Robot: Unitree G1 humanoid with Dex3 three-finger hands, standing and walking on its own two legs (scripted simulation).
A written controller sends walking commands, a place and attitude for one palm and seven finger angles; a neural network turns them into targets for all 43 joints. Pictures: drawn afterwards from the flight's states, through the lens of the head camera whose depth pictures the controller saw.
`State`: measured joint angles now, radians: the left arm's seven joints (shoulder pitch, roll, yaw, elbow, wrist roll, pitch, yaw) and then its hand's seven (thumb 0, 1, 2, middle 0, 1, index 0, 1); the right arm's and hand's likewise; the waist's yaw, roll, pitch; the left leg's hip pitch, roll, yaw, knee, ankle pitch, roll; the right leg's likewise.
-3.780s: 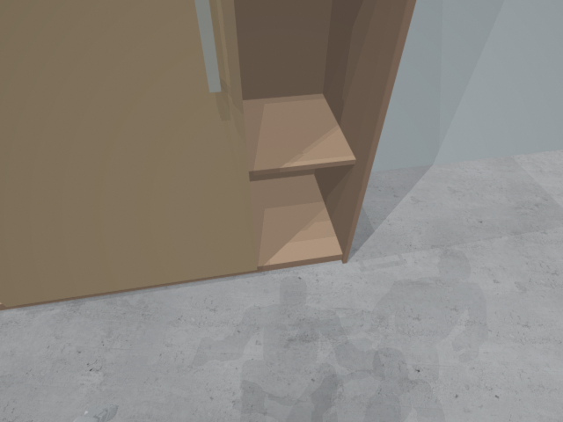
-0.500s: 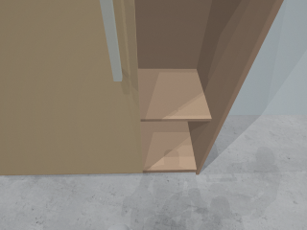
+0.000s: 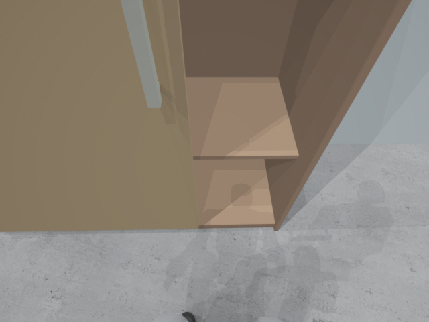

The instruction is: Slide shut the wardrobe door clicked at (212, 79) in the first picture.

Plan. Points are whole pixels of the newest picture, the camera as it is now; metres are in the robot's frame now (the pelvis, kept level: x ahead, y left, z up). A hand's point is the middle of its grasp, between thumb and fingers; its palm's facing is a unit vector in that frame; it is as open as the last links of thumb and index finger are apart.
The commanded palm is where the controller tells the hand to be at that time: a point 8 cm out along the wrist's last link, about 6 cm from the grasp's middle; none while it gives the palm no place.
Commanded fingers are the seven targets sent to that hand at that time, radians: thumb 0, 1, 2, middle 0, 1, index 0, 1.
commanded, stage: come to a stop and stand still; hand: left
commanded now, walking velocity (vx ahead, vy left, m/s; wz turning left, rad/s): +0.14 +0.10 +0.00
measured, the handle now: (138, 14) +0.52 +0.17 +0.27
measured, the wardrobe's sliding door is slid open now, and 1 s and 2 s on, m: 0.37 0.37 0.37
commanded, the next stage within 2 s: look again from close up in 1.02 s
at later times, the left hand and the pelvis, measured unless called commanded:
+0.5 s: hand out of the picture -0.03 +0.16 -0.16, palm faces +0.12 -0.96 -0.23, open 7.3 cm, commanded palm none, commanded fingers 0.00 0.90 0.90 -0.20 -0.30 -0.20 -0.30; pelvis -0.02 -0.02 +0.01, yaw +3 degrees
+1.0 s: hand out of the picture +0.00 +0.19 -0.17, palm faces +0.06 -0.98 -0.19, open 7.3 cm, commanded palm none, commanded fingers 0.00 0.90 0.90 -0.20 -0.30 -0.20 -0.30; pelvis +0.01 +0.02 +0.01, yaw +1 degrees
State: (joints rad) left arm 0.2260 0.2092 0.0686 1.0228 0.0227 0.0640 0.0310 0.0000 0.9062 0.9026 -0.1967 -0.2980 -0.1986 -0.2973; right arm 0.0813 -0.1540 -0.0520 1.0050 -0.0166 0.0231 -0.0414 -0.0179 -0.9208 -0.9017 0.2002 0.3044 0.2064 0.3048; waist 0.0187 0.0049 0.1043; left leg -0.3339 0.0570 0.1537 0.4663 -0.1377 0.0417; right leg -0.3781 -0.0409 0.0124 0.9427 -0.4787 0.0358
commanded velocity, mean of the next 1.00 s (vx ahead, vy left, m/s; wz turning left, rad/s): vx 0.04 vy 0.07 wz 0.00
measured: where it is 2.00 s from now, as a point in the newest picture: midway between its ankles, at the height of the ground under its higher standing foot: outside the picture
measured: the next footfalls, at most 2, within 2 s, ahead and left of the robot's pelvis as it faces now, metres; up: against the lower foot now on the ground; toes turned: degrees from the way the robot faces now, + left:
right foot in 0.10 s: +0.02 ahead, -0.10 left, +0.00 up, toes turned -2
left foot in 0.54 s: +0.01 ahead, +0.12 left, +0.00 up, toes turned +6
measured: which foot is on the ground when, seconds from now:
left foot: down 0.00-0.12, up 0.14-0.52, down 0.54-1.00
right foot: up 0.00-0.08, down 0.10-1.00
